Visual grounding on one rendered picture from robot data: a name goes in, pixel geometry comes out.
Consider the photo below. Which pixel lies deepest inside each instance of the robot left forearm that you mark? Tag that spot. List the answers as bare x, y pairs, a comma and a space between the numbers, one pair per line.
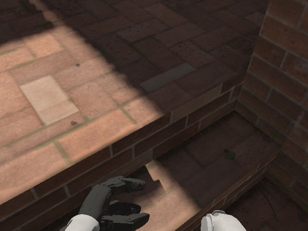
82, 223

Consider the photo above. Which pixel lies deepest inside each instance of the left robot hand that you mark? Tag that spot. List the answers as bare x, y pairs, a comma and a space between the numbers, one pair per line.
115, 215

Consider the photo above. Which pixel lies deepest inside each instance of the robot right shin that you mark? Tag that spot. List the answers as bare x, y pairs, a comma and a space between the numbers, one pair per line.
219, 212

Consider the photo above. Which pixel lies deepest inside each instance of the robot right thigh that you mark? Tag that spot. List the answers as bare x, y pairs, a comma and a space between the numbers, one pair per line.
220, 222

